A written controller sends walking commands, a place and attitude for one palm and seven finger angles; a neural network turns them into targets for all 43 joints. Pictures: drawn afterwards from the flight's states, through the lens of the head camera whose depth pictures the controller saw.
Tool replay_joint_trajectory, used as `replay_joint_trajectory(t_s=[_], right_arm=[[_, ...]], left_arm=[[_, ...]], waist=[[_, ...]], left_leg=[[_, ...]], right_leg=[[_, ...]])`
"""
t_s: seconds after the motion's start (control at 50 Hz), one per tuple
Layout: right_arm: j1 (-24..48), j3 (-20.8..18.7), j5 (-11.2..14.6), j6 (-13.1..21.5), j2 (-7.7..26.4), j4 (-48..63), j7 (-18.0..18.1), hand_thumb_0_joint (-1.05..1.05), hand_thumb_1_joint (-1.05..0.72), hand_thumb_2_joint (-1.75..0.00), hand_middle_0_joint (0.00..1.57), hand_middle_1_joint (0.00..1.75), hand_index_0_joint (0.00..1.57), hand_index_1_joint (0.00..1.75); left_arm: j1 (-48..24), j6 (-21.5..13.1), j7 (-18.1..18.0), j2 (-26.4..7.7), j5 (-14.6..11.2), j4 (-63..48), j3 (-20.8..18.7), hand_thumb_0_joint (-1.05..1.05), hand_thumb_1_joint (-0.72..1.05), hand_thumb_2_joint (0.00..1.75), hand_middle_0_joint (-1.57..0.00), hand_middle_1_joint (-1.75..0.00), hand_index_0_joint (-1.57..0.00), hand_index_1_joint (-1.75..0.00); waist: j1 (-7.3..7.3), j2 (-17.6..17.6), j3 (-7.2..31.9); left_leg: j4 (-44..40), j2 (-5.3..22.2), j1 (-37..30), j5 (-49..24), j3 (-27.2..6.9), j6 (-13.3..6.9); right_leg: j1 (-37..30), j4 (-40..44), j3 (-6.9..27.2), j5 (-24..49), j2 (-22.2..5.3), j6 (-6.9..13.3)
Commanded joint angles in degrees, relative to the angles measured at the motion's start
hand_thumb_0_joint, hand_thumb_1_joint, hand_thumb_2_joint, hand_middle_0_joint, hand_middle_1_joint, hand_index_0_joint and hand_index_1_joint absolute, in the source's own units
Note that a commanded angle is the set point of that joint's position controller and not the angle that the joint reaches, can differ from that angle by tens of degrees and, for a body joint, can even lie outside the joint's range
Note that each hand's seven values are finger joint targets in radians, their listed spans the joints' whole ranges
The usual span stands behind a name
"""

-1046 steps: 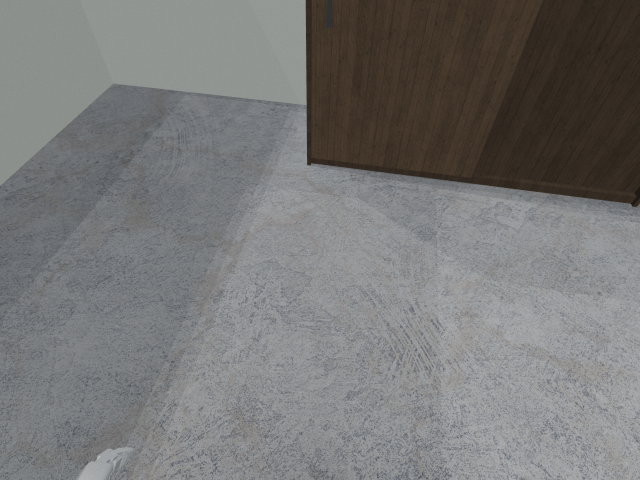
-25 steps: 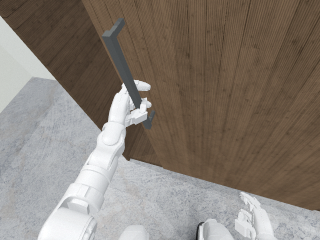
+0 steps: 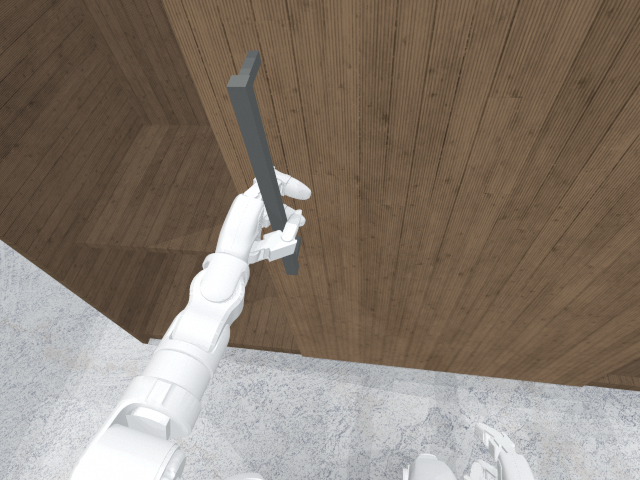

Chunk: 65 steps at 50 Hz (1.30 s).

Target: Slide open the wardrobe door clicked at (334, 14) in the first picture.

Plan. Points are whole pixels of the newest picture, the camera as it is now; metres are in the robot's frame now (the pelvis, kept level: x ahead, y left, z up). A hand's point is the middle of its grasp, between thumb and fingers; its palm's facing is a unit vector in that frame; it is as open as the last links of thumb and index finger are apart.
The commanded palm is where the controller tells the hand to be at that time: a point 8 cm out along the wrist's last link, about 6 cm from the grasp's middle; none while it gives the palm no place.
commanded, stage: step sideways, sliding the door along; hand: left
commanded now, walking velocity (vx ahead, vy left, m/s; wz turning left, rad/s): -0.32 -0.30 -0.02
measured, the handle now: (276, 190) +0.42 +0.11 +0.10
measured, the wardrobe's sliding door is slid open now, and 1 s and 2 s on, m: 0.53 0.68 0.68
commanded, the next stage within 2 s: stop walking and hold the door there in 0.86 s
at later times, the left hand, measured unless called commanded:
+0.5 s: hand (422, 245) +0.37 -0.07 +0.07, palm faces +0.11 -0.98 -0.17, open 5.4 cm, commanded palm +0.35 -0.10 +0.07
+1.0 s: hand (431, 235) +0.39 -0.08 +0.07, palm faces +0.58 -0.79 -0.21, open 6.7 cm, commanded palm +0.35 -0.06 +0.07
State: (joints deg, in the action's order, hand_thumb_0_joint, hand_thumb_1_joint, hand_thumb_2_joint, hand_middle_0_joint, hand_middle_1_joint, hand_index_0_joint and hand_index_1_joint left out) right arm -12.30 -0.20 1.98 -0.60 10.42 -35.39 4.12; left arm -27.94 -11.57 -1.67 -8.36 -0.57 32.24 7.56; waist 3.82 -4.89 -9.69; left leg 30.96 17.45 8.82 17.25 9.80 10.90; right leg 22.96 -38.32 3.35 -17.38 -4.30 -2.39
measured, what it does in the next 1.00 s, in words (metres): steps to the right: left foot, then right foot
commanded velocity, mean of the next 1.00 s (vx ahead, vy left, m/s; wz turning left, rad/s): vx -0.09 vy -0.23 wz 0.01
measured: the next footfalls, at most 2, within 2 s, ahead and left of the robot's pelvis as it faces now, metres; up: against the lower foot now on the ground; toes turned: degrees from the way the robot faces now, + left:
left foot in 0.28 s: -0.01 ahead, +0.00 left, +0.00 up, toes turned +6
right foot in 0.54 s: -0.02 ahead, -0.43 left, +0.00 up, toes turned -4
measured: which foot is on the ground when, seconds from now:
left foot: down 0.00-0.04, up 0.06-0.26, down 0.28-0.58, up 0.60-0.72, down 0.74-1.00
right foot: down 0.00-0.28, up 0.30-0.52, down 0.54-0.74, up 0.76-0.96, down 0.98-1.00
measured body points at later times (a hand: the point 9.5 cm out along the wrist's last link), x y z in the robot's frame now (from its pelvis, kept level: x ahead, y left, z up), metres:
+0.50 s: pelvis -0.06 -0.22 +0.01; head +0.02 -0.25 +0.45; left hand +0.36 -0.02 +0.09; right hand +0.03 -0.47 -0.13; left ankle -0.05 -0.01 -0.72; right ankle -0.05 -0.40 -0.70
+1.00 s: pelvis +0.03 -0.42 +0.00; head +0.15 -0.43 +0.43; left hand +0.35 -0.04 +0.08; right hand +0.22 -0.62 -0.14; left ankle -0.07 -0.18 -0.71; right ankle +0.12 -0.51 -0.72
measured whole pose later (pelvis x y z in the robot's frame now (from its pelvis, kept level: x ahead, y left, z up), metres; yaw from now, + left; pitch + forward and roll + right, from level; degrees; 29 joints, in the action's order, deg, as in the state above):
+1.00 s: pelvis +0.03 -0.42 +0.00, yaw +5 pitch -1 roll -1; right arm -9.0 -1.6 3.1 5.2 14.0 -35.8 1.8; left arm -31.3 -3.1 -8.1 -21.6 -8.8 33.5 -16.7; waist 6.8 -4.9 -16.8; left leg 36.0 17.8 7.9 21.1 4.7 8.1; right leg 23.1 -37.0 -3.8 -11.2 0.6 0.9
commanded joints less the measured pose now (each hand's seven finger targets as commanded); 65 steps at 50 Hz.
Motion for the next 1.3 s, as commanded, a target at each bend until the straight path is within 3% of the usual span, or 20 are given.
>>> replay_joint_trajectory(t_s=[0.0, 0.02, 0.04, 0.22, 0.24, 0.26, 0.28, 0.38, 0.5, 0.58, 0.62, 0.68, 0.72, 0.94, 0.96, 1.0, 1.02, 1.06, 1.14, 1.28], right_arm=[[1.9, -3.2, 1.9, 2.8, 5.9, 6.6, 0.4, 0.00, -0.90, -0.90, 0.20, 0.30, 0.20, 0.30], [5.3, -2.5, 1.1, 2.8, 3.9, 7.1, 0.9, 0.00, -0.90, -0.90, 0.20, 0.30, 0.20, 0.30], [5.3, -3.2, 0.1, 3.2, 5.3, 6.8, 1.8, 0.00, -0.90, -0.90, 0.20, 0.30, 0.20, 0.30], [-0.2, -2.7, -0.4, 4.2, 7.4, 3.0, 2.6, 0.00, -0.90, -0.90, 0.20, 0.30, 0.20, 0.30], [-1.5, -3.0, -0.6, 4.5, 8.0, 2.6, 2.8, 0.00, -0.90, -0.90, 0.20, 0.30, 0.20, 0.30], [-0.1, -4.0, -1.3, 4.8, 11.1, 3.3, 2.7, 0.00, -0.90, -0.90, 0.20, 0.30, 0.20, 0.30], [1.5, -3.1, -1.5, 5.8, 9.8, 3.5, 2.0, 0.00, -0.90, -0.90, 0.20, 0.30, 0.20, 0.30], [1.4, -4.3, -1.1, 4.8, 12.2, 0.9, 0.2, 0.00, -0.90, -0.90, 0.20, 0.30, 0.20, 0.30], [0.3, -3.1, 1.2, 5.6, 11.2, 3.1, -0.1, 0.00, -0.90, -0.90, 0.20, 0.30, 0.20, 0.30], [3.2, -4.0, 1.6, 4.1, 10.1, 0.9, 2.0, 0.00, -0.90, -0.90, 0.20, 0.30, 0.20, 0.30], [3.6, -3.1, 0.9, 5.1, 8.2, 0.5, 2.6, 0.00, -0.90, -0.90, 0.20, 0.30, 0.20, 0.30], [0.1, -3.4, 1.0, 5.8, 9.8, -1.4, 3.2, 0.00, -0.90, -0.90, 0.20, 0.30, 0.20, 0.30], [-1.5, -4.8, 0.6, 6.2, 12.1, 0.2, 1.2, 0.00, -0.90, -0.90, 0.20, 0.30, 0.20, 0.30], [2.2, -4.7, 1.8, 8.6, 11.0, 6.6, -2.1, 0.00, -0.90, -0.90, 0.20, 0.30, 0.20, 0.30], [-0.5, -5.8, 0.8, 6.6, 15.1, 2.2, -1.4, 0.00, -0.90, -0.90, 0.20, 0.30, 0.20, 0.30], [2.4, -5.5, 2.1, 5.1, 10.8, 5.0, 0.1, 0.00, -0.90, -0.90, 0.20, 0.30, 0.20, 0.30], [3.4, -4.8, 2.0, 5.6, 11.3, 3.8, 0.1, 0.00, -0.90, -0.90, 0.20, 0.30, 0.20, 0.30], [6.1, -2.3, 1.3, 7.2, 10.2, 1.3, 0.3, 0.00, -0.90, -0.90, 0.20, 0.30, 0.20, 0.30], [5.3, -2.2, 1.5, 6.8, 12.1, 0.5, 0.2, 0.00, -0.90, -0.90, 0.20, 0.30, 0.20, 0.30], [3.8, -2.2, 2.1, 6.1, 14.3, 2.1, 0.0, 0.00, -0.90, -0.90, 0.20, 0.30, 0.20, 0.30]], left_arm=[[-23.5, -6.1, 0.0, -6.1, 2.1, -16.7, -3.5, 0.00, 0.90, 0.90, -0.45, -1.40, -0.45, -1.40], [-20.1, -5.1, -0.6, -9.3, 1.9, -15.6, -6.3, 0.00, 0.90, 0.90, -0.45, -1.40, -0.45, -1.40], [-14.7, -3.7, -0.5, -9.0, 1.1, -13.4, -7.6, 0.00, 0.90, 0.90, -0.45, -1.40, -0.45, -1.40], [-26.8, -4.9, -0.8, -6.0, -0.6, -14.1, -6.2, 0.00, 0.90, 0.90, -0.45, -1.40, -0.45, -1.40], [-29.6, -5.2, -0.4, -6.2, -1.2, -13.2, -5.6, 0.00, 0.90, 0.90, -0.45, -1.40, -0.45, -1.40], [-31.4, -5.5, 0.4, -5.3, -2.1, -12.2, -4.4, 0.00, 0.90, 0.90, -0.45, -1.40, -0.45, -1.40], [-32.6, -4.6, 0.4, -5.5, -2.0, -11.0, -4.6, 0.00, 0.90, 0.90, -0.45, -1.40, -0.45, -1.40], [-36.9, -0.2, 1.1, -4.9, -2.5, -7.4, -5.7, 0.00, 0.90, 0.90, -0.45, -1.40, -0.45, -1.40], [-39.3, 0.3, 0.6, 8.8, -4.2, -11.8, 6.5, 0.00, 0.90, 0.90, -0.45, -1.40, -0.45, -1.40], [-31.0, 1.6, -2.7, -7.8, -3.1, -8.3, -4.2, 0.00, 0.90, 0.90, -0.45, -1.40, -0.45, -1.40], [-33.9, 0.7, -2.1, -2.2, -2.8, -9.3, -1.0, 0.00, 0.90, 0.90, -0.45, -1.40, -0.45, -1.40], [-34.5, -1.1, -3.1, -1.3, -4.9, -14.8, -0.9, 0.00, 0.90, 0.90, -0.45, -1.40, -0.45, -1.40], [-35.7, -1.9, -1.8, 1.5, -5.5, -21.7, 0.9, 0.00, 0.90, 0.90, -0.45, -1.40, -0.45, -1.40], [-22.4, 0.7, -1.1, -6.2, -3.2, -25.9, -4.6, 0.00, 0.90, 0.90, -0.45, -1.40, -0.45, -1.40], [-16.6, 0.3, -4.4, -47.4, 1.6, -7.5, -40.2, 0.00, 0.90, 0.90, -0.45, -1.40, -0.45, -1.40], [-10.6, 2.1, -4.3, -42.1, -1.1, -1.7, -37.5, 0.00, 0.90, 0.90, -0.45, -1.40, -0.45, -1.40], [-12.0, 1.8, -3.7, -35.4, -2.2, -6.3, -32.6, 0.00, 0.90, 0.90, -0.45, -1.40, -0.45, -1.40], [-9.0, 0.4, -5.1, -38.3, -1.2, -4.1, -36.2, 0.00, 0.90, 0.90, -0.45, -1.40, -0.45, -1.40], [-9.8, -1.4, -7.6, -41.9, -1.8, 1.8, -41.5, 0.00, 0.90, 0.90, -0.45, -1.40, -0.45, -1.40], [-14.5, -0.9, -8.6, -43.1, -1.8, -0.5, -39.1, 0.00, 0.90, 0.90, -0.45, -1.40, -0.45, -1.40]], waist=[[-6.54, 11.1, 26.5], [-4.08, 21.1, 27.9], [-1.38, 28.3, 32.7], [-6.74, 14.9, 32.9], [-8.30, 8.9, 31.7], [-8.14, -11.0, 27.0], [-5.58, -12.3, 25.3], [-3.33, -8.6, 20.9], [-7.43, -8.1, 27.3], [-3.86, 26.2, 32.6], [-3.58, 19.0, 28.6], [-8.09, 7.6, 30.1], [-7.64, -10.0, 36.7], [-5.02, -12.6, 28.8], [-2.97, -5.9, 30.8], [-1.80, 21.9, 34.5], [-2.20, 20.3, 35.4], [-2.42, 6.4, 32.2], [-1.85, 11.9, 36.1], [-2.78, 3.6, 30.5]], left_leg=[[17.3, -10.0, 2.1, -6.4, 4.1, -16.6], [26.9, -13.2, 10.8, 17.4, -0.2, -17.1], [33.8, -13.9, 8.7, 20.9, -5.2, -9.7], [-2.1, -13.5, -4.1, 4.6, -4.6, -10.8], [-10.3, -8.9, -12.7, -1.2, -7.1, -13.5], [-16.9, 6.7, -16.2, -7.6, -24.4, -20.3], [-17.6, 18.9, -12.2, -21.0, -37.4, -26.8], [-8.2, 10.1, -7.7, -23.2, -11.3, -20.1], [3.6, -1.7, -12.4, -34.2, -5.1, -13.0], [27.4, -13.7, 17.1, 14.2, -3.8, -9.7], [24.1, -12.7, 21.0, 17.8, -5.7, -10.6], [-9.7, -7.5, -2.9, -21.1, -5.7, -12.0], [0.7, 13.0, -40.2, -90.2, -26.1, -23.0], [12.3, -1.8, -18.4, -47.5, 1.1, -11.5], [18.6, -5.4, -12.3, -34.5, 4.8, -11.4], [43.5, -18.4, 13.1, 22.2, -7.4, -12.2], [46.1, -16.8, 14.1, 21.1, -11.5, -10.1], [45.0, -15.6, 21.1, 17.6, -14.3, -9.2], [44.7, -18.8, 25.9, 13.0, -13.9, -9.4], [30.3, -17.5, 21.6, 10.1, -12.1, -9.2]], right_leg=[[-22.5, 16.2, -2.3, 48.9, -1.6, 3.3], [-22.4, 12.6, 6.8, 64.5, -11.1, 7.9], [-18.8, 11.9, 7.2, 56.0, -10.5, 8.6], [-15.2, 14.1, 5.1, 26.9, -4.3, 7.2], [-6.0, 9.0, 2.9, 18.4, -2.0, 3.4], [7.6, -5.7, -1.7, 0.9, 4.7, -1.3], [11.0, -26.1, 2.4, -6.7, 6.2, -1.6], [7.7, -16.6, 2.5, -0.3, -1.2, 1.4], [-11.3, 15.7, -11.2, 7.7, 6.1, 0.7], [-33.9, 7.9, 2.9, 62.4, -10.5, 9.4], [-34.0, 5.7, 1.7, 61.5, -11.1, 10.1], [-22.0, -7.8, -6.8, 50.4, -5.0, 4.2], [14.2, -22.5, -2.9, -17.1, 3.9, 0.4], [-11.2, 11.8, -10.1, 19.8, 5.6, 1.5], [-14.7, 12.0, -7.1, 41.3, 2.0, 1.7], [-28.3, 7.2, 12.2, 84.5, -14.3, 5.7], [-30.1, 6.9, 11.0, 79.0, -14.1, 1.8], [-32.2, 5.9, 13.6, 70.5, -16.0, 9.3], [-38.4, 5.6, 10.2, 72.7, -14.0, 6.6], [-30.0, 11.3, 11.6, 65.9, -17.6, 9.4]])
